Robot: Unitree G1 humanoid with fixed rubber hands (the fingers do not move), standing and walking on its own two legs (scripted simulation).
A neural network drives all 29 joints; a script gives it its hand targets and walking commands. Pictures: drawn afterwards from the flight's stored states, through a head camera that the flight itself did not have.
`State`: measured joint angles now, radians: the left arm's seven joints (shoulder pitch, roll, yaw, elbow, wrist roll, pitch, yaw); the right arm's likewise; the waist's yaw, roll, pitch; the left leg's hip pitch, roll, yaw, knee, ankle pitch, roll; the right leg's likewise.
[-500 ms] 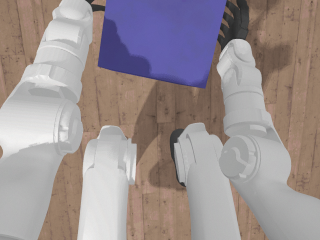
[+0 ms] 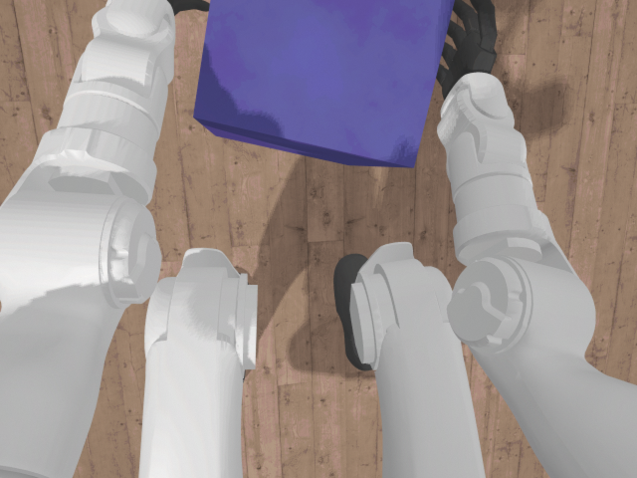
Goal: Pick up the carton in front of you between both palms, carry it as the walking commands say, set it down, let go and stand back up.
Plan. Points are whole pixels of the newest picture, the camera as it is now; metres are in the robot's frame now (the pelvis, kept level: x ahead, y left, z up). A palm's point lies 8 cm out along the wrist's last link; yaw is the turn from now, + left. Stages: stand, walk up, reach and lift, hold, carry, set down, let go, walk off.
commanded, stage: set down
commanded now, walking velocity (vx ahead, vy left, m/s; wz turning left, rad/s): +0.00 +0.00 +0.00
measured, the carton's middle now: (310, 64) +0.52 +0.00 -0.25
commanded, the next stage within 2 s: let go in 1.28 s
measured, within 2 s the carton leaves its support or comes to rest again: neither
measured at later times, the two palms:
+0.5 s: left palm out of the picture +0.56 +0.20 -0.10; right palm (511, 78) +0.49 -0.17 -0.10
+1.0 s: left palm out of the picture +0.56 +0.22 +0.05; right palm out of the picture +0.49 -0.17 +0.06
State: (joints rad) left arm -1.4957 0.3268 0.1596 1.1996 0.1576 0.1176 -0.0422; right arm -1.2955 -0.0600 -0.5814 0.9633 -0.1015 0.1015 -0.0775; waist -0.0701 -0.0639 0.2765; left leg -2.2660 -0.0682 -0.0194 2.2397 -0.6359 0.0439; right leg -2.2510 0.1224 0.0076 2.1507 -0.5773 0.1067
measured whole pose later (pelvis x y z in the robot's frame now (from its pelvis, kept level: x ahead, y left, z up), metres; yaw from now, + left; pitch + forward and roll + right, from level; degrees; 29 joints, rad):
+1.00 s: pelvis +0.01 +0.00 +0.16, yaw +2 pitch +46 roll -4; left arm -1.28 0.48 0.11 0.99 -0.02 0.19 -0.09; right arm -0.98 -0.06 -0.32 0.61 0.10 0.19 -0.21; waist -0.11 0.00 -0.01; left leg -1.94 -0.05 -0.03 1.63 -0.50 0.03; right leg -1.93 0.06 0.00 1.56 -0.44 0.04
